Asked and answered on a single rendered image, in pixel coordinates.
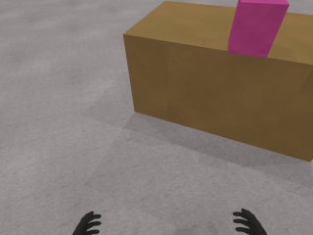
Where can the robot right hand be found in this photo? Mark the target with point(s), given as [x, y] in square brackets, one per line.
[254, 226]

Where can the pedestal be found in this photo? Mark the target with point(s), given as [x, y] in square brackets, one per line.
[180, 71]

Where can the carton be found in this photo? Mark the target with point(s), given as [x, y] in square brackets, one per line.
[255, 26]

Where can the robot left hand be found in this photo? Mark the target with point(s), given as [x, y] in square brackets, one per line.
[83, 225]

